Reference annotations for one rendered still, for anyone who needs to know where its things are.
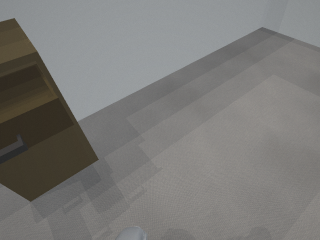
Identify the robot left thigh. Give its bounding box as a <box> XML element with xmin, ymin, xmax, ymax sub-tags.
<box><xmin>115</xmin><ymin>227</ymin><xmax>148</xmax><ymax>240</ymax></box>

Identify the cabinet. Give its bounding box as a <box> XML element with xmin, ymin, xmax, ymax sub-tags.
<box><xmin>0</xmin><ymin>18</ymin><xmax>99</xmax><ymax>202</ymax></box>

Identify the drawer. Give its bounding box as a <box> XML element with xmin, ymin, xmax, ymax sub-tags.
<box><xmin>0</xmin><ymin>64</ymin><xmax>74</xmax><ymax>150</ymax></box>

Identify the handle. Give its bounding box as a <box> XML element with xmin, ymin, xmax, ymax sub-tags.
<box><xmin>0</xmin><ymin>134</ymin><xmax>28</xmax><ymax>164</ymax></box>

